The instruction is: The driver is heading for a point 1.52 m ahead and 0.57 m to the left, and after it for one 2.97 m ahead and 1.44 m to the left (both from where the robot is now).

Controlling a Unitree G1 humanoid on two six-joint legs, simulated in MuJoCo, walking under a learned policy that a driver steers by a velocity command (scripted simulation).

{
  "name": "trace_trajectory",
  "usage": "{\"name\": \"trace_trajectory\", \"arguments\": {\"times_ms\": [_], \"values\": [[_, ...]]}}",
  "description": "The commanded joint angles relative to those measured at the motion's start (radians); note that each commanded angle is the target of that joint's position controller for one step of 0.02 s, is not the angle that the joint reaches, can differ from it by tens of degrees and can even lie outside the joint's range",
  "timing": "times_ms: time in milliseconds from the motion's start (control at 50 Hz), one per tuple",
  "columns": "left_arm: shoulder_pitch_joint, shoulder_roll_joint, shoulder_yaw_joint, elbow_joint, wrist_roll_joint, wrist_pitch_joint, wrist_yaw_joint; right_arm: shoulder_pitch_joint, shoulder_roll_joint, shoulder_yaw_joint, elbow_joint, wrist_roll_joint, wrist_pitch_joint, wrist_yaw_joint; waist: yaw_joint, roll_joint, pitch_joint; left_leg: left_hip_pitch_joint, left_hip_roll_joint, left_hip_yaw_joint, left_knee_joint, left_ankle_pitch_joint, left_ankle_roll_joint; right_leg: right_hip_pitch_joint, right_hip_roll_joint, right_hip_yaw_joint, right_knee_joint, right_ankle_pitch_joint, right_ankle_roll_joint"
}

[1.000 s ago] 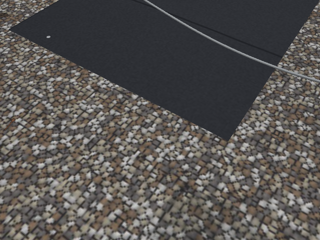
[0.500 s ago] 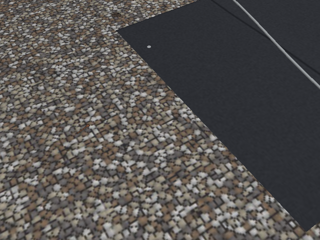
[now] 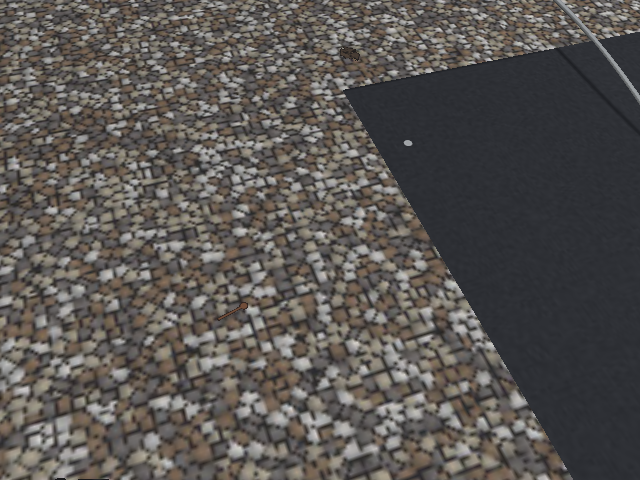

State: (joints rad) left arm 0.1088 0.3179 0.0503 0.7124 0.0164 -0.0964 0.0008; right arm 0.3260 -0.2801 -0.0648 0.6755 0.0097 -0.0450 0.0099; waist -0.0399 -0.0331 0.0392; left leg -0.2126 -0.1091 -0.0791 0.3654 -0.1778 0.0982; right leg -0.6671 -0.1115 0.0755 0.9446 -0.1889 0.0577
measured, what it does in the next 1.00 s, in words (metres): walks ahead, turning left: right foot, then left foot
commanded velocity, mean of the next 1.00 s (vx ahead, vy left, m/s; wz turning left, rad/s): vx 0.48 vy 0.00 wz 0.45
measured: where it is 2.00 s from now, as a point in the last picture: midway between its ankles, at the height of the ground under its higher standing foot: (225, 390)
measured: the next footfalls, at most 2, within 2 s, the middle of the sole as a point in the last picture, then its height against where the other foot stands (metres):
right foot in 0.22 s outside the picture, level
left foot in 0.74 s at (210, 463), level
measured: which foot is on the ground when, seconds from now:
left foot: down 0.00-0.24, up 0.26-0.72, down 0.74-1.00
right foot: up 0.00-0.20, down 0.22-0.76, up 0.78-1.00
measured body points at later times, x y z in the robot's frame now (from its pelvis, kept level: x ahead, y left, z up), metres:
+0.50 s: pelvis +0.27 -0.04 +0.00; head +0.30 -0.04 +0.45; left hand +0.24 +0.25 -0.12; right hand +0.51 -0.26 -0.09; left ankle +0.31 +0.13 -0.67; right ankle +0.27 -0.15 -0.75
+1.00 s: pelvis +0.50 +0.11 +0.00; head +0.52 +0.14 +0.45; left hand +0.51 +0.43 -0.11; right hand +0.70 -0.10 -0.10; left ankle +0.46 +0.18 -0.75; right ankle +0.66 +0.00 -0.67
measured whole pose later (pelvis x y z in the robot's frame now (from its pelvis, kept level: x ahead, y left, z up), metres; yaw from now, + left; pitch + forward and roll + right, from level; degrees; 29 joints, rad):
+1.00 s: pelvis +0.50 +0.11 +0.00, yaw +26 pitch +1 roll +0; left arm 0.15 0.32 0.05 0.78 0.00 -0.07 0.00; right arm 0.29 -0.26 -0.05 0.74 -0.01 -0.06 0.02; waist -0.03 -0.05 0.05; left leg -0.17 -0.07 0.01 0.32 -0.17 0.07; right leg -0.64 -0.12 0.02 0.96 -0.21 0.05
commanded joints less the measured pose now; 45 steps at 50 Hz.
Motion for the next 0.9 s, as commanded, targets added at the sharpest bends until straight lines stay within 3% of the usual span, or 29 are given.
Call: {"name": "trace_trajectory", "arguments": {"times_ms": [20, 60, 120, 160, 200, 220, 240, 260, 280, 300, 320, 340, 380, 420, 480, 560, 640, 680, 700, 720, 740, 760, 780, 800, 820, 840, 860, 900], "values": [[-0.053, 0.043, 0.006, -0.067, 0.0, -0.006, -0.003, -0.036, -0.173, -0.049, -0.065, 0.008, -0.014, -0.021, 0.01, 0.095, -0.044, -0.056, 0.196, -0.167, -0.124, 0.195, 0.152, 0.081, 0.047, -0.027, -0.209, 0.198, 0.019], [-0.121, 0.038, 0.002, -0.085, -0.01, -0.013, -0.013, -0.002, -0.182, -0.052, -0.049, 0.012, -0.009, -0.025, -0.019, 0.107, -0.036, -0.066, 0.192, -0.179, -0.114, 0.128, 0.131, 0.139, 0.082, -0.032, -0.324, 0.276, 0.016], [-0.156, 0.072, 0.013, -0.104, -0.022, -0.023, -0.025, 0.037, -0.176, -0.051, -0.025, 0.02, -0.003, -0.027, -0.028, 0.123, -0.034, 0.0, 0.226, -0.263, -0.052, 0.063, 0.117, 0.17, 0.098, 0.0, -0.412, 0.258, -0.004], [-0.134, 0.096, 0.026, -0.105, -0.025, -0.03, -0.029, 0.036, -0.172, -0.051, -0.02, 0.018, 0.002, -0.03, -0.008, 0.149, -0.037, 0.051, 0.249, -0.324, 0.007, 0.059, 0.102, 0.202, 0.103, 0.011, -0.44, 0.171, -0.029], [-0.021, 0.115, 0.044, -0.08, -0.023, -0.037, -0.023, 0.016, -0.15, -0.045, -0.025, 0.015, 0.009, -0.029, 0.054, 0.168, -0.07, 0.05, 0.218, -0.337, 0.102, 0.104, 0.069, 0.355, 0.11, -0.017, -0.495, 0.123, -0.07], [0.089, 0.15, 0.059, -0.068, -0.008, -0.043, -0.016, 0.015, -0.099, -0.027, -0.035, 0.008, 0.006, -0.025, 0.107, 0.131, -0.168, -0.006, 0.163, -0.286, 0.28, 0.099, 0.034, 0.556, 0.029, 0.043, -0.485, 0.113, -0.119], [0.222, 0.23, 0.078, -0.057, 0.015, -0.041, -0.008, 0.096, -0.036, -0.006, -0.058, 0.013, 0.001, -0.025, 0.114, -0.068, -0.327, -0.277, 0.044, -0.154, 0.616, -0.131, -0.038, 0.919, -0.197, 0.349, -0.5, 0.014, -0.237], [0.28, 0.223, 0.082, -0.025, -0.004, -0.027, -0.019, 0.154, -0.064, -0.002, -0.073, 0.029, -0.006, -0.027, 0.097, -0.309, -0.383, -0.515, 0.03, -0.099, 0.853, -0.432, -0.07, 1.031, -0.328, 0.725, -0.614, -0.257, -0.325], [0.233, 0.135, 0.059, -0.044, -0.018, -0.021, -0.018, 0.098, -0.157, -0.025, -0.054, 0.035, -0.002, -0.027, 0.116, -0.167, -0.246, -0.594, 0.092, -0.119, 0.948, -0.358, -0.08, 0.928, -0.299, 0.656, -0.652, -0.396, -0.291], [0.191, 0.099, 0.048, -0.05, -0.016, -0.01, -0.012, 0.007, -0.178, -0.032, -0.067, 0.025, 0.004, -0.026, 0.122, -0.087, -0.144, -0.598, 0.127, -0.079, 0.96, -0.277, -0.085, 0.806, -0.258, 0.496, -0.657, -0.33, -0.252], [0.146, 0.08, 0.039, -0.049, -0.009, -0.004, -0.01, -0.036, -0.166, -0.033, -0.078, 0.014, 0.008, -0.025, 0.102, -0.047, -0.075, -0.567, 0.155, -0.062, 0.92, -0.215, -0.088, 0.685, -0.212, 0.376, -0.68, -0.208, -0.237], [0.119, 0.058, 0.032, -0.043, -0.004, -0.004, -0.008, -0.05, -0.151, -0.036, -0.082, 0.011, 0.012, -0.021, 0.079, -0.06, -0.039, -0.535, 0.185, -0.062, 0.875, -0.174, -0.087, 0.61, -0.176, 0.288, -0.704, -0.12, -0.227], [0.105, 0.051, 0.032, -0.031, -0.005, -0.012, -0.006, -0.032, -0.107, -0.031, -0.079, 0.02, 0.023, -0.013, 0.056, -0.093, -0.024, -0.474, 0.209, -0.036, 0.834, -0.137, -0.089, 0.534, -0.142, 0.166, -0.751, -0.022, -0.225], [0.114, 0.073, 0.04, -0.012, -0.009, -0.02, -0.005, -0.059, -0.083, -0.025, -0.092, 0.016, 0.03, -0.012, 0.054, -0.071, -0.014, -0.498, 0.219, -0.029, 0.784, -0.095, -0.098, 0.529, -0.15, 0.092, -0.78, 0.067, -0.244], [0.128, 0.103, 0.051, 0.014, -0.008, -0.019, -0.003, -0.109, -0.07, -0.019, -0.103, 0.011, 0.028, -0.006, 0.062, -0.041, -0.014, -0.536, 0.226, -0.025, 0.66, 0.021, -0.11, 0.578, -0.159, -0.005, -0.793, 0.181, -0.252], [0.147, 0.129, 0.056, 0.039, -0.016, -0.004, 0.004, -0.229, -0.047, -0.007, -0.124, 0.012, 0.013, 0.021, 0.106, -0.029, 0.016, -0.48, 0.211, 0.044, 0.429, 0.191, -0.098, 0.607, -0.133, -0.145, -0.792, 0.237, -0.216], [0.221, 0.159, 0.062, 0.084, -0.04, 0.014, -0.004, -0.321, -0.036, 0.001, -0.162, 0.016, 0.005, 0.039, 0.125, -0.021, 0.055, -0.433, 0.179, 0.082, 0.285, 0.124, -0.057, 0.682, -0.173, -0.171, -0.783, 0.284, -0.213], [0.221, 0.184, 0.069, 0.097, -0.052, 0.025, -0.004, -0.308, -0.065, -0.011, -0.169, 0.009, 0.004, 0.042, 0.09, -0.041, 0.036, -0.362, 0.138, 0.116, 0.238, 0.026, -0.02, 0.734, -0.19, -0.191, -0.707, 0.525, -0.203], [0.217, 0.199, 0.071, 0.101, -0.055, 0.031, -0.001, -0.253, -0.092, -0.025, -0.159, 0.002, 0.005, 0.041, 0.046, -0.059, -0.011, -0.262, 0.103, 0.141, 0.215, -0.005, 0.002, 0.746, -0.185, -0.211, -0.613, 0.704, -0.191], [0.205, 0.196, 0.066, 0.105, -0.057, 0.037, 0.003, -0.113, -0.13, -0.049, -0.119, 0.001, 0.007, 0.036, -0.04, -0.05, -0.093, -0.055, 0.063, 0.165, 0.152, 0.054, 0.032, 0.706, -0.156, -0.252, -0.443, 0.809, -0.165], [0.216, 0.16, 0.049, 0.1, -0.043, 0.035, 0.009, 0.046, -0.189, -0.078, -0.073, 0.004, 0.013, 0.021, -0.111, -0.023, -0.184, 0.227, 0.085, 0.105, 0.165, 0.104, 0.06, 0.535, -0.116, -0.272, -0.222, 0.684, -0.128], [0.284, 0.044, 0.007, 0.047, -0.004, 0.019, 0.0, 0.127, -0.309, -0.098, -0.056, -0.002, 0.014, 0.006, -0.066, 0.222, -0.313, 0.616, 0.366, -0.368, 0.158, 0.037, 0.202, 0.106, 0.019, -0.269, 0.184, 0.001, -0.058], [0.281, 0.06, 0.001, 0.061, -0.023, -0.009, -0.008, 0.139, -0.272, -0.08, -0.074, 0.004, 0.005, 0.008, -0.073, 0.226, -0.476, 0.657, 0.5, -0.719, -0.005, -0.03, 0.296, -0.011, 0.11, -0.058, 0.377, -0.417, -0.05], [0.178, 0.136, 0.026, 0.034, -0.066, -0.019, -0.016, 0.096, -0.209, -0.057, -0.061, -0.002, -0.006, 0.016, -0.089, 0.15, -0.341, 0.565, 0.461, -0.559, -0.028, -0.018, 0.241, -0.103, 0.056, -0.008, 0.417, -0.356, -0.06], [0.125, 0.122, 0.02, 0.016, -0.069, -0.026, -0.016, 0.042, -0.181, -0.047, -0.054, 0.002, -0.012, 0.017, -0.061, 0.14, -0.215, 0.415, 0.414, -0.406, -0.035, 0.045, 0.203, -0.114, 0.015, -0.026, 0.363, -0.276, -0.074], [0.11, 0.113, 0.021, 0.023, -0.047, -0.025, -0.009, -0.022, -0.146, -0.036, -0.05, 0.002, -0.016, 0.018, -0.023, 0.093, -0.143, 0.279, 0.371, -0.306, -0.055, 0.111, 0.173, -0.079, -0.021, -0.032, 0.29, -0.204, -0.072], [0.125, 0.115, 0.027, 0.032, -0.033, -0.015, -0.006, -0.076, -0.114, -0.024, -0.058, -0.009, -0.021, 0.019, 0.017, 0.108, -0.1, 0.167, 0.339, -0.232, -0.082, 0.256, 0.158, -0.008, -0.04, -0.028, 0.24, -0.157, -0.064], [0.188, 0.086, 0.024, 0.057, -0.025, 0.011, -0.006, -0.117, -0.109, -0.023, -0.054, -0.017, -0.032, 0.017, 0.066, 0.107, -0.097, 0.06, 0.324, -0.151, -0.119, 0.477, 0.166, 0.095, -0.037, -0.036, 0.199, -0.123, -0.037]]}}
